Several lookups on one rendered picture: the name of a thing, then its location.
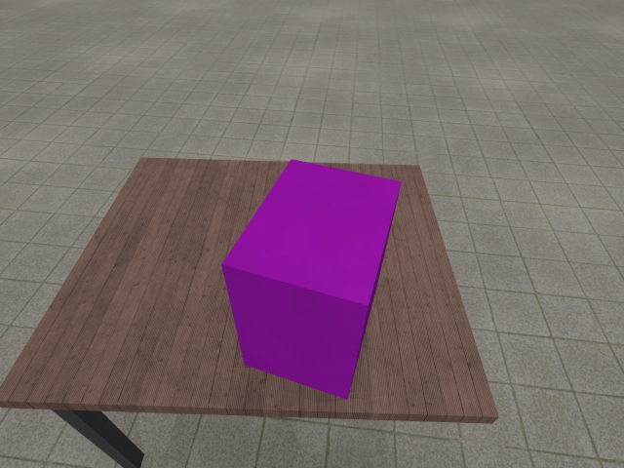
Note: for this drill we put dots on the table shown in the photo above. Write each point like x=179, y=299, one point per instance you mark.
x=143, y=322

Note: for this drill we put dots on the carton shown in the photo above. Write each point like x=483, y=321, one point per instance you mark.
x=302, y=277

